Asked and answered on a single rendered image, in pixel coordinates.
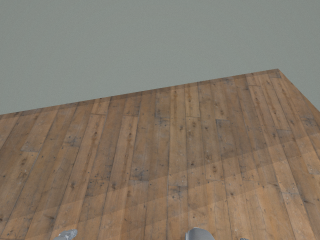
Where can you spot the robot left hand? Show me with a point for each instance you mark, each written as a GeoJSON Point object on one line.
{"type": "Point", "coordinates": [67, 235]}

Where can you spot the right robot thigh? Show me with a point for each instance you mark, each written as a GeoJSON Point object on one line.
{"type": "Point", "coordinates": [198, 234]}

